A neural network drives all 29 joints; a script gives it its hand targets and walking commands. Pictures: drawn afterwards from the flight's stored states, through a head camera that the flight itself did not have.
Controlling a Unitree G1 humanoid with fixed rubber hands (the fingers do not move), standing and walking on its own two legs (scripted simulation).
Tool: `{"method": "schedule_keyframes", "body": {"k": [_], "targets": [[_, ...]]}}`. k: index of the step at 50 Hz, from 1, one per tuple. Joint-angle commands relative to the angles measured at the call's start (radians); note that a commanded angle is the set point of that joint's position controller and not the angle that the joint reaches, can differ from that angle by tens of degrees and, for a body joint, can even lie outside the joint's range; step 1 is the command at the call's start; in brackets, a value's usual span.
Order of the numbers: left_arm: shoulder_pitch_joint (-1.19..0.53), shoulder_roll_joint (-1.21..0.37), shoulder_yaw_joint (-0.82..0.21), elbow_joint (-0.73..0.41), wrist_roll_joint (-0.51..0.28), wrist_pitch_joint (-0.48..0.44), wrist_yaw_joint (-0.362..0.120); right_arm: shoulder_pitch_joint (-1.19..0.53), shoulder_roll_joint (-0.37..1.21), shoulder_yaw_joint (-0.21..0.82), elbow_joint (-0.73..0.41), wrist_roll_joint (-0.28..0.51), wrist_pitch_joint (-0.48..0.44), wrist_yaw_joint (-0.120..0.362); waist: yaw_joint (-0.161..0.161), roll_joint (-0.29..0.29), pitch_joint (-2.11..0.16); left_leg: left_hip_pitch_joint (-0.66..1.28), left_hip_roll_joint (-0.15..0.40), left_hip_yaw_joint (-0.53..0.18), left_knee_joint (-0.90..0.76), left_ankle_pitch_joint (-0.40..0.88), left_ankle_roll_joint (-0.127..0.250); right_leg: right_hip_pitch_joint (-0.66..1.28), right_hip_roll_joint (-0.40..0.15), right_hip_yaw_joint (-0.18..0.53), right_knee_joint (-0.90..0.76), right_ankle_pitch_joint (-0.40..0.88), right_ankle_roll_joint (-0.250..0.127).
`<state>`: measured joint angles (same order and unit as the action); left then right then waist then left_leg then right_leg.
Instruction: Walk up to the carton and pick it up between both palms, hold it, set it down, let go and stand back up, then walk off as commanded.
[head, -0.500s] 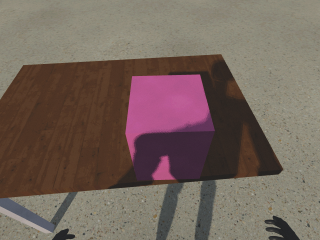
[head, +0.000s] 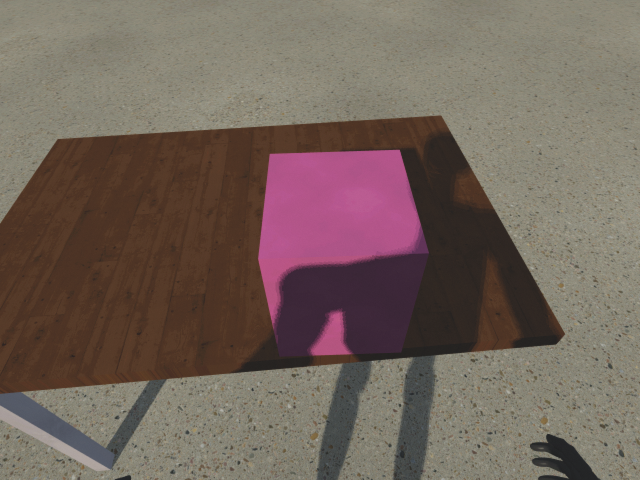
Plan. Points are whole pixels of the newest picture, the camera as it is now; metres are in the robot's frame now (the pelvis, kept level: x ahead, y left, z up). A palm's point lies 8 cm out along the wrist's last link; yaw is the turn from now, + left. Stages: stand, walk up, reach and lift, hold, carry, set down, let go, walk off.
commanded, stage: stand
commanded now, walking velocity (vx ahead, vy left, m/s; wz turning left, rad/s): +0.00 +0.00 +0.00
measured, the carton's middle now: (337, 256) +0.45 +0.03 +0.00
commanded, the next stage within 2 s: walk off in 0.44 s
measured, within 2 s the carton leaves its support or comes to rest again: neither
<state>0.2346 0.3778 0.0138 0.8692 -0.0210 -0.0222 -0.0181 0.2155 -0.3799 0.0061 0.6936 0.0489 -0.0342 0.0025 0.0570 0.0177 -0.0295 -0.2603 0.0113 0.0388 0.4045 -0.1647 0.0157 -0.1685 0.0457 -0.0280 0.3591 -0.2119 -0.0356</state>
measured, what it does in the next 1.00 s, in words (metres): lifts its left foot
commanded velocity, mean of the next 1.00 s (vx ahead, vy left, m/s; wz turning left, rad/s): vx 0.00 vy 0.00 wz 0.00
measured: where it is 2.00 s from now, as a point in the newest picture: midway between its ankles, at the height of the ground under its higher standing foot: outside the picture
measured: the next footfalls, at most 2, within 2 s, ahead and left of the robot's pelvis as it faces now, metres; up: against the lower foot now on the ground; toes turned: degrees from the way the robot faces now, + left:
left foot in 1.02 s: -0.02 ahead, +0.13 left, +0.00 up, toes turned +3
right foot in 1.60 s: -0.22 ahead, -0.13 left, +0.00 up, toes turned +9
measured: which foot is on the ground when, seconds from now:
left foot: down 0.00-0.80, up 0.82-1.00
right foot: down 0.00-1.00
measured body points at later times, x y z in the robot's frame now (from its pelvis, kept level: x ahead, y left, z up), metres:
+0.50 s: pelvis -0.01 +0.00 +0.00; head -0.01 +0.00 +0.45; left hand +0.06 +0.32 -0.11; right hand +0.14 -0.29 -0.10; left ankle +0.03 +0.11 -0.74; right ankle -0.01 -0.10 -0.74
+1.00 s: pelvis -0.05 +0.04 -0.01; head -0.04 +0.05 +0.44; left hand +0.04 +0.36 -0.12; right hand +0.08 -0.28 -0.09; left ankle -0.05 +0.13 -0.74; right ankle -0.01 -0.09 -0.74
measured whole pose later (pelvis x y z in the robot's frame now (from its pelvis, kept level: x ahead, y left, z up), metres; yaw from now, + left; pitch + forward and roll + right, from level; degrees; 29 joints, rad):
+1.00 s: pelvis -0.05 +0.04 -0.01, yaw +0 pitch -2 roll -2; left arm 0.22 0.42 0.02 0.79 -0.02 0.02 0.00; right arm 0.22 -0.44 0.01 0.76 0.05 0.03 0.00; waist 0.05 0.00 0.04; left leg -0.27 0.02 0.04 0.63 -0.32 0.04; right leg -0.27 0.01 -0.03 0.50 -0.21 -0.01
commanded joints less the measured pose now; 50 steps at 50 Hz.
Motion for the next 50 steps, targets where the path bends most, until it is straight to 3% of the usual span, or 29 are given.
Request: {"method": "schedule_keyframes", "body": {"k": [1, 2, 3, 5, 7, 9, 10, 12, 13, 15, 18, 19, 21, 23, 26, 28, 29, 31, 32, 33, 35, 38, 41, 43, 45, 47, 48, 49, 50], "targets": [[-0.015, 0.208, 0.045, -0.017, 0.062, -0.039, 0.008, -0.022, -0.166, -0.048, 0.049, -0.078, -0.017, -0.01, -0.056, 0.018, -0.088, 0.139, 0.118, -0.135, -0.015, 0.061, 0.042, 0.027, -0.176, 0.135, -0.051, 0.057, -0.005], [-0.03, 0.196, 0.041, -0.01, 0.058, -0.039, 0.009, -0.004, -0.165, -0.049, 0.04, -0.073, -0.021, -0.007, -0.066, -0.016, -0.042, 0.12, 0.121, -0.14, -0.017, 0.088, 0.039, -0.012, -0.183, 0.139, -0.051, 0.063, -0.006], [-0.034, 0.194, 0.036, -0.005, 0.062, -0.044, 0.002, -0.001, -0.167, -0.049, 0.053, -0.078, -0.021, -0.003, -0.072, 0.036, -0.065, 0.144, 0.117, -0.129, -0.029, 0.035, 0.031, -0.017, -0.182, 0.146, -0.064, 0.007, -0.009], [-0.036, 0.198, 0.038, -0.002, 0.064, -0.038, 0.0, -0.025, -0.178, -0.052, 0.052, -0.077, -0.018, -0.006, -0.06, -0.028, -0.049, 0.116, 0.126, -0.145, -0.031, 0.019, 0.039, 0.002, -0.169, 0.128, -0.079, -0.033, 0.002], [-0.027, 0.201, 0.042, 0.008, 0.06, -0.037, 0.004, -0.013, -0.18, -0.052, 0.064, -0.075, -0.018, -0.007, -0.067, 0.017, -0.015, 0.113, 0.11, -0.137, -0.057, -0.012, 0.032, -0.035, -0.172, 0.139, -0.085, -0.047, -0.002], [-0.02, 0.207, 0.039, 0.009, 0.059, -0.042, 0.003, -0.001, -0.179, -0.052, 0.078, -0.081, -0.019, -0.004, -0.061, 0.035, -0.036, 0.118, 0.12, -0.139, -0.048, 0.038, 0.029, -0.002, -0.174, 0.132, -0.065, -0.027, 0.003], [-0.024, 0.195, 0.04, 0.009, 0.063, -0.039, 0.009, -0.013, -0.179, -0.058, 0.068, -0.081, -0.021, -0.005, -0.062, -0.034, -0.063, 0.12, 0.125, -0.148, -0.032, 0.04, 0.033, 0.031, -0.17, 0.118, -0.069, 0.027, 0.003], [0.002, 0.192, 0.042, 0.011, 0.058, -0.044, 0.006, -0.013, -0.189, -0.062, 0.079, -0.078, -0.022, -0.003, -0.057, 0.022, -0.104, 0.163, 0.126, -0.133, -0.029, 0.065, 0.039, 0.034, -0.184, 0.141, -0.056, 0.075, -0.005], [-0.022, 0.2, 0.04, 0.018, 0.048, -0.041, 0.006, -0.014, -0.174, -0.05, 0.081, -0.072, -0.026, -0.004, -0.074, 0.014, -0.08, 0.142, 0.121, -0.141, -0.03, 0.1, 0.034, 0.037, -0.183, 0.133, -0.051, 0.112, -0.004], [-0.003, 0.194, 0.04, 0.023, 0.05, -0.039, 0.008, -0.012, -0.165, -0.049, 0.09, -0.073, -0.026, -0.007, -0.056, 0.017, -0.082, 0.134, 0.121, -0.142, -0.021, 0.13, 0.035, 0.048, -0.194, 0.129, -0.042, 0.145, 0.002], [-0.03, 0.192, 0.037, 0.024, 0.05, -0.037, 0.01, -0.039, -0.178, -0.046, 0.084, -0.071, -0.023, -0.011, -0.061, -0.013, -0.075, 0.138, 0.13, -0.146, -0.037, 0.128, 0.032, 0.029, -0.18, 0.123, -0.045, 0.121, 0.007], [-0.008, 0.185, 0.036, 0.035, 0.048, -0.037, 0.007, -0.013, -0.188, -0.052, 0.096, -0.073, -0.02, -0.013, -0.046, 0.0, -0.094, 0.147, 0.126, -0.133, -0.024, 0.113, 0.034, 0.058, -0.187, 0.134, -0.054, 0.133, 0.006], [-0.048, 0.213, 0.046, 0.023, 0.052, -0.034, 0.011, -0.021, -0.187, -0.05, 0.091, -0.071, -0.02, -0.009, -0.069, 0.054, -0.073, 0.128, 0.121, -0.134, -0.03, 0.125, 0.027, 0.031, -0.181, 0.136, -0.054, 0.137, -0.007], [-0.04, 0.197, 0.036, 0.028, 0.053, -0.041, 0.005, -0.021, -0.174, -0.044, 0.105, -0.067, -0.023, -0.004, -0.059, -0.026, -0.088, 0.157, 0.126, -0.137, -0.027, 0.124, 0.03, 0.044, -0.18, 0.122, -0.053, 0.124, 0.006], [-0.018, 0.185, 0.037, 0.046, 0.045, -0.042, 0.011, -0.024, -0.185, -0.055, 0.1, -0.08, -0.019, -0.007, -0.068, -0.017, -0.097, 0.142, 0.128, -0.143, -0.03, 0.123, 0.035, 0.056, -0.189, 0.128, -0.051, 0.149, 0.003], [-0.02, 0.201, 0.037, 0.052, 0.039, -0.035, 0.01, -0.03, -0.165, -0.045, 0.101, -0.065, -0.019, -0.006, -0.041, -0.015, -0.093, 0.136, 0.121, -0.127, -0.027, 0.15, 0.038, 0.075, -0.193, 0.125, -0.048, 0.204, 0.009], [-0.043, 0.185, 0.033, 0.04, 0.043, -0.04, 0.004, -0.019, -0.182, -0.048, 0.106, -0.07, -0.019, -0.009, -0.051, 0.026, -0.101, 0.136, 0.112, -0.114, -0.022, 0.168, 0.029, 0.074, -0.186, 0.131, -0.043, 0.204, 0.011], [-0.053, 0.196, 0.036, 0.045, 0.052, -0.045, 0.008, 0.011, -0.173, -0.043, 0.117, -0.064, -0.018, -0.011, -0.068, -0.01, -0.093, 0.143, 0.126, -0.139, -0.034, 0.147, 0.031, 0.059, -0.186, 0.129, -0.04, 0.155, 0.001], [-0.03, 0.225, 0.084, -0.018, 0.033, -0.01, 0.02, -0.052, -0.216, -0.087, 0.085, -0.076, 0.005, -0.011, -0.036, -0.013, 0.041, 0.047, 0.116, -0.118, 0.084, 0.368, 0.043, -0.061, -0.182, 0.099, 0.058, 0.388, -0.006], [-0.002, 0.231, 0.088, -0.041, 0.027, -0.003, 0.023, -0.037, -0.23, -0.089, 0.076, -0.078, 0.01, -0.012, -0.036, 0.029, 0.021, 0.069, 0.122, -0.114, 0.102, 0.411, 0.06, -0.076, -0.182, 0.09, 0.097, 0.431, 0.002], [0.031, 0.215, 0.093, -0.062, 0.032, 0.007, 0.024, -0.001, -0.23, -0.09, 0.064, -0.072, 0.02, -0.015, -0.038, 0.02, -0.002, 0.058, 0.113, -0.122, 0.105, 0.351, 0.074, -0.074, -0.177, 0.094, 0.118, 0.395, -0.018], [0.009, 0.228, 0.102, -0.083, 0.036, 0.02, 0.021, -0.008, -0.224, -0.103, 0.056, -0.077, 0.032, -0.013, -0.042, -0.022, 0.054, 0.034, 0.078, -0.114, 0.151, 0.073, 0.07, -0.177, -0.198, 0.144, 0.064, 0.17, -0.078], [-0.048, 0.288, 0.129, -0.134, 0.056, 0.035, 0.019, 0.032, -0.214, -0.106, 0.028, -0.076, 0.045, -0.011, -0.059, -0.193, 0.131, 0.029, -0.019, -0.057, 0.376, -0.31, 0.031, -0.36, -0.334, 0.293, -0.037, 0.001, -0.181], [-0.069, 0.292, 0.137, -0.153, 0.06, 0.039, 0.024, 0.055, -0.223, -0.109, 0.042, -0.076, 0.056, -0.005, -0.066, -0.219, 0.184, -0.012, -0.022, -0.096, 0.486, -0.333, 0.031, -0.394, -0.374, 0.328, -0.064, -0.011, -0.197], [-0.09, 0.282, 0.127, -0.168, 0.056, 0.044, 0.028, 0.092, -0.209, -0.109, 0.051, -0.078, 0.056, -0.001, -0.097, -0.168, 0.142, -0.008, 0.004, -0.083, 0.392, -0.233, 0.035, -0.321, -0.335, 0.293, 0.021, 0.14, -0.185], [-0.074, 0.262, 0.113, -0.175, 0.043, 0.045, 0.023, 0.094, -0.202, -0.11, 0.036, -0.079, 0.048, 0.002, -0.109, -0.111, 0.122, 0.026, 0.027, -0.077, 0.14, -0.133, 0.043, -0.25, -0.251, 0.206, 0.14, 0.218, -0.114], [-0.042, 0.217, 0.102, -0.164, 0.026, 0.047, 0.019, 0.089, -0.224, -0.119, 0.03, -0.088, 0.038, -0.001, -0.108, 0.064, 0.1, 0.046, 0.081, -0.162, -0.012, 0.004, 0.061, -0.234, -0.159, 0.142, 0.293, 0.19, -0.041], [-0.005, 0.183, 0.095, -0.174, 0.016, 0.054, 0.025, 0.066, -0.279, -0.122, 0.006, -0.097, 0.031, -0.006, -0.086, 0.218, 0.07, 0.079, 0.243, -0.375, -0.101, 0.261, 0.118, -0.298, 0.005, 0.076, 0.503, -0.126, 0.01], [0.019, 0.174, 0.098, -0.165, 0.014, 0.068, 0.034, 0.033, -0.31, -0.13, -0.013, -0.093, 0.029, -0.012, -0.069, 0.206, 0.084, 0.023, 0.354, -0.494, -0.082, 0.426, 0.166, -0.315, 0.092, 0.113, 0.673, -0.44, 0.028]]}}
